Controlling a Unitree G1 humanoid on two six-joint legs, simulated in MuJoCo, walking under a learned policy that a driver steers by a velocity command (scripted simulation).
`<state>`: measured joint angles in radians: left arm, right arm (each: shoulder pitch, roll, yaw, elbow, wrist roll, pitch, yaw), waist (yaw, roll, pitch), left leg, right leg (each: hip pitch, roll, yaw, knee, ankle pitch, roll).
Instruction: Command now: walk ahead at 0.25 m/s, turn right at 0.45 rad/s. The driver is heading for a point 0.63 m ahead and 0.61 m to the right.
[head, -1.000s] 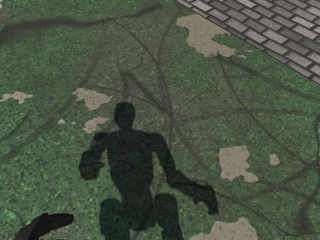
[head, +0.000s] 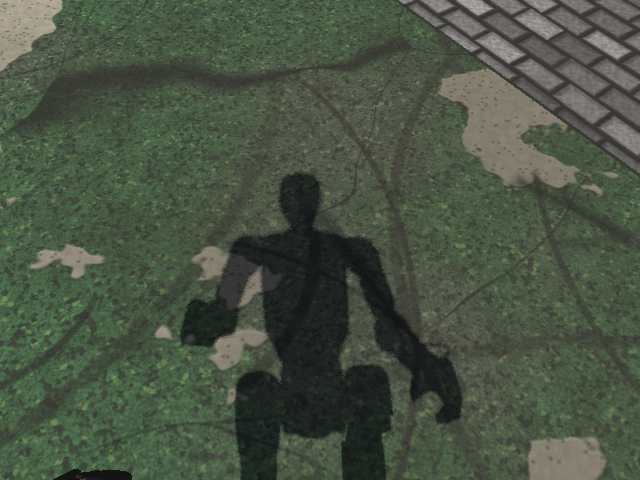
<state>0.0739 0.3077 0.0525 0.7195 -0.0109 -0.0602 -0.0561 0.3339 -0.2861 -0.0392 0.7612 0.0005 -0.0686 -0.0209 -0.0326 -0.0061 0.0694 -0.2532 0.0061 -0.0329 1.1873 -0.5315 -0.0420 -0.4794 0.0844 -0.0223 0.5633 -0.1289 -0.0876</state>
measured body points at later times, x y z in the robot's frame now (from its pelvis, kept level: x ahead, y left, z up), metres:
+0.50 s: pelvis +0.15 +0.04 +0.01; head +0.18 +0.05 +0.46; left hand +0.38 +0.28 -0.09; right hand +0.23 -0.27 -0.06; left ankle +0.24 +0.14 -0.72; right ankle +0.07 -0.07 -0.65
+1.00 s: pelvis +0.13 +0.00 +0.02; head +0.15 -0.05 +0.47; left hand +0.41 +0.16 -0.05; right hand +0.11 -0.33 -0.09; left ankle +0.23 +0.13 -0.64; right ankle +0.09 -0.08 -0.72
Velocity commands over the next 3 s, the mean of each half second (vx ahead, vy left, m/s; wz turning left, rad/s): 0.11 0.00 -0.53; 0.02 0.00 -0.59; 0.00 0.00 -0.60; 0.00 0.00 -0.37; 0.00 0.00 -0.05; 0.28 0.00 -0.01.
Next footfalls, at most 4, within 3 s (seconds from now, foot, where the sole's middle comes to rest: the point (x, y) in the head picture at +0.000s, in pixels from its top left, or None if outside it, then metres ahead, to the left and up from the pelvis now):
0.38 left None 0.27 0.12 -0.76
0.78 right None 0.13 -0.10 -0.76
1.26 left None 0.27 0.06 -0.76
1.68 right None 0.05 -0.09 -0.76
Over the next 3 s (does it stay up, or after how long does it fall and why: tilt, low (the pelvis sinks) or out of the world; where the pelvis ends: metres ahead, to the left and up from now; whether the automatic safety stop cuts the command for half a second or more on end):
stays up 0.17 -0.11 0.02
